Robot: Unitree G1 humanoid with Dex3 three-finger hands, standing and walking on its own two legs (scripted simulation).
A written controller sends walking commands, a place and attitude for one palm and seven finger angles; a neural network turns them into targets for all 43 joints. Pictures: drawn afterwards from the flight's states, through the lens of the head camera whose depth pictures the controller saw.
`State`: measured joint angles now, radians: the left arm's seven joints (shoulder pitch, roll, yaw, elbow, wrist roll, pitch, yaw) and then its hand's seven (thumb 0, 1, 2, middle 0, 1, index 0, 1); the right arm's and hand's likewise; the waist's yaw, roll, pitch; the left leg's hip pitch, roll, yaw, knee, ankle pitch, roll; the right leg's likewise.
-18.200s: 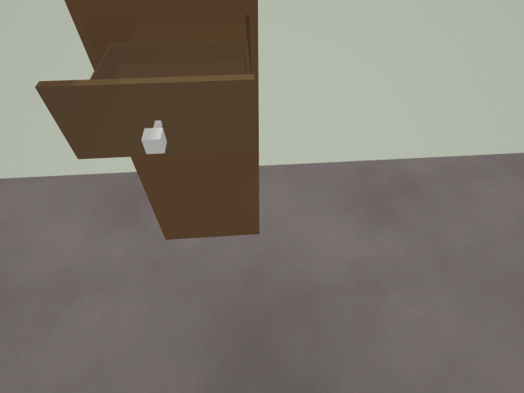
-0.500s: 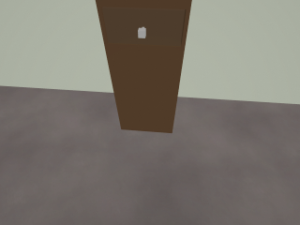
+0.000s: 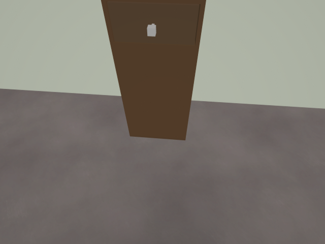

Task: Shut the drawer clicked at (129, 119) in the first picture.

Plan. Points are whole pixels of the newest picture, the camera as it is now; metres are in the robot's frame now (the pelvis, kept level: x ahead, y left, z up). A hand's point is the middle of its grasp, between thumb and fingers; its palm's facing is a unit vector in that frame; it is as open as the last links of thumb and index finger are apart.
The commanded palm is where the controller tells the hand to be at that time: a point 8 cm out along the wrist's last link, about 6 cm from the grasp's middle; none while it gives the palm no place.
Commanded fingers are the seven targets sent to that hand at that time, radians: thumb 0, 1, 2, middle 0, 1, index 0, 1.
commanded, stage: look to check the result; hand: left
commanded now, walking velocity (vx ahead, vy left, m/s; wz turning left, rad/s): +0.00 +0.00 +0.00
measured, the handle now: (152, 28) +0.93 +0.09 +0.09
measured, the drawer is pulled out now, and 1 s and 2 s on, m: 0.00 0.00 0.00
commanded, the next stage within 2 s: stand and wait in 0.12 s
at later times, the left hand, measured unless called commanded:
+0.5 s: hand out of the picture +0.08 +0.21 -0.16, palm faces +0.01 -0.96 -0.28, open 7.4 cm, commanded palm none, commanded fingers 0.00 0.90 0.90 -0.20 -0.30 -0.20 -0.30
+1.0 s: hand out of the picture +0.10 +0.21 -0.16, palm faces +0.01 -0.95 -0.31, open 7.4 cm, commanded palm none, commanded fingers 0.00 0.90 0.90 -0.20 -0.30 -0.20 -0.30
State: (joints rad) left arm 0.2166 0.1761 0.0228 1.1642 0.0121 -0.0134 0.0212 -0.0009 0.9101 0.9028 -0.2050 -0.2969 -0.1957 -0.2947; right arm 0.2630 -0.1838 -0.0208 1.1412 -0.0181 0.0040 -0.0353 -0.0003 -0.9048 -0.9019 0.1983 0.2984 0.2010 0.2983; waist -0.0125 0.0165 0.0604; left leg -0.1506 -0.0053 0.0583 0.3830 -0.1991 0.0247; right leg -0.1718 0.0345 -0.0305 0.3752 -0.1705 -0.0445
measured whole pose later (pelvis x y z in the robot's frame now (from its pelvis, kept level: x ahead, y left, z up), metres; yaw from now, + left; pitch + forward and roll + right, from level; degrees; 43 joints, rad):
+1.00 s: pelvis +0.03 -0.02 +0.00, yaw +0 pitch -1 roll +0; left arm 0.12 0.27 0.03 1.15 0.01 -0.03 0.01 0.00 0.91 0.90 -0.21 -0.30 -0.20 -0.29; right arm 0.15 -0.28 -0.02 1.14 -0.02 0.00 -0.03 0.00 -0.90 -0.90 0.20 0.30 0.20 0.30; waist -0.01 0.02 0.05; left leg -0.07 0.02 0.04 0.30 -0.20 -0.01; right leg -0.09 0.06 -0.04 0.29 -0.18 -0.07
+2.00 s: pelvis +0.03 -0.02 +0.00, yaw +0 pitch -2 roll +0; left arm 0.12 0.28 0.02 1.16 0.01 -0.03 0.01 0.00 0.91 0.90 -0.21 -0.30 -0.20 -0.30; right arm 0.16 -0.29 -0.02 1.15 -0.02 0.00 -0.02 0.00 -0.90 -0.90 0.20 0.30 0.20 0.30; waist -0.02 0.02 0.05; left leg -0.07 0.02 0.05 0.29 -0.19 -0.01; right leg -0.09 0.06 -0.03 0.28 -0.16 -0.07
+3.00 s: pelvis +0.03 -0.01 +0.01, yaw +0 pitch -2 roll +0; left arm 0.11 0.30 0.02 1.16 0.01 -0.03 0.00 0.00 0.91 0.90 -0.21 -0.30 -0.20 -0.30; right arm 0.13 -0.31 -0.01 1.15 -0.01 0.00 -0.02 0.00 -0.90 -0.90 0.20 0.30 0.20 0.30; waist -0.01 0.01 0.05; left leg -0.06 0.00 0.05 0.27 -0.18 0.01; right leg -0.08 0.05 -0.03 0.27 -0.16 -0.05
